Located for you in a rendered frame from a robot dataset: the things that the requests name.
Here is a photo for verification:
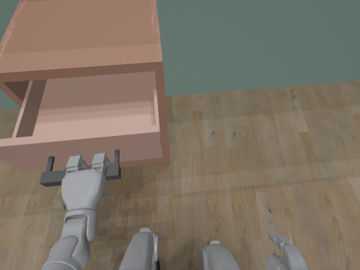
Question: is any cabinet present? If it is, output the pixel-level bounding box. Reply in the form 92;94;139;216
0;0;170;169

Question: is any robot thigh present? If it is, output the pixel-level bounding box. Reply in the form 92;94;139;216
119;232;159;270
202;244;242;270

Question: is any handle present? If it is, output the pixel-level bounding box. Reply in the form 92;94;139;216
40;150;121;187

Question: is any right robot hand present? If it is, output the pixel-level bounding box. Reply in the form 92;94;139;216
265;232;309;270

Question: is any robot right thigh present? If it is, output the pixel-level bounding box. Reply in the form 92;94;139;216
202;244;242;270

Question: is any left robot hand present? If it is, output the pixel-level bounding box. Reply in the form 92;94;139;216
61;153;111;211

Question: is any robot left thigh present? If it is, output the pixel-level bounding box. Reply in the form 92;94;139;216
119;232;159;270

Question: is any drawer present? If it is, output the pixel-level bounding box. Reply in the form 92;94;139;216
0;71;163;172

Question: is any robot left forearm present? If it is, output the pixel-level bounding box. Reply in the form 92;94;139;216
41;208;97;270

